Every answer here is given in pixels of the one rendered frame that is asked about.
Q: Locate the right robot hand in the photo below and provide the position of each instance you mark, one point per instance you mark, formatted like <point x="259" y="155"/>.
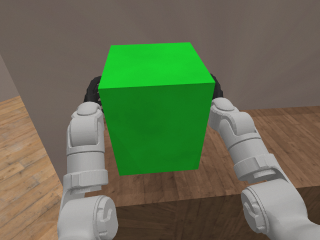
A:
<point x="218" y="93"/>

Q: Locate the carton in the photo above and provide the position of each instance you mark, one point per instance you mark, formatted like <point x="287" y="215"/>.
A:
<point x="156" y="100"/>

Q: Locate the robot left forearm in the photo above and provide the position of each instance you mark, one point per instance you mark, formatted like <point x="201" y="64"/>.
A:
<point x="85" y="148"/>

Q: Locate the robot right upper arm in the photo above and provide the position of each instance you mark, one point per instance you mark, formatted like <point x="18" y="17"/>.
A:
<point x="275" y="209"/>

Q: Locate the robot left upper arm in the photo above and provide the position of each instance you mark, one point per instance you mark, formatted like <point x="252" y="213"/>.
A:
<point x="88" y="218"/>

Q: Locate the left robot hand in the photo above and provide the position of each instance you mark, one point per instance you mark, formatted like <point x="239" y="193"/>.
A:
<point x="92" y="94"/>

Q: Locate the robot right forearm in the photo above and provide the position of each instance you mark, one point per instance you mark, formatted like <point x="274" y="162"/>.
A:
<point x="252" y="161"/>

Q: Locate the pedestal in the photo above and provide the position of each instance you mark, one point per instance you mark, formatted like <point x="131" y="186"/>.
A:
<point x="205" y="203"/>

